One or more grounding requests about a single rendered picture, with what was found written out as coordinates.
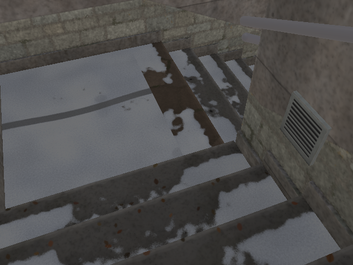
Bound stairs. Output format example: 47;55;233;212
0;141;353;265
169;47;254;143

